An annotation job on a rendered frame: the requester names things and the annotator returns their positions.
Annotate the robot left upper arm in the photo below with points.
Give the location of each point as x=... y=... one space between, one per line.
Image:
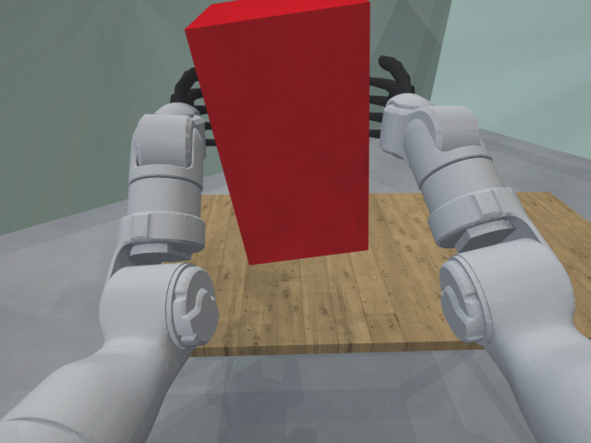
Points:
x=152 y=318

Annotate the right robot hand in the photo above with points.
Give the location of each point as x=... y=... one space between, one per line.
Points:
x=400 y=85

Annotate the robot right forearm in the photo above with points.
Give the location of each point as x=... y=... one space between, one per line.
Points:
x=469 y=205

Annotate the robot left forearm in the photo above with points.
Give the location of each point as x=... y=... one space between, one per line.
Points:
x=165 y=181

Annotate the carton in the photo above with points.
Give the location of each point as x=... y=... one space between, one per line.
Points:
x=286 y=88

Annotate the table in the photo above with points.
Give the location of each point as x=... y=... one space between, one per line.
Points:
x=384 y=299

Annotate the robot right upper arm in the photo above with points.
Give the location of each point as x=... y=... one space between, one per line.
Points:
x=514 y=300

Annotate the left robot hand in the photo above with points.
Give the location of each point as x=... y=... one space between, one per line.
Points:
x=184 y=94

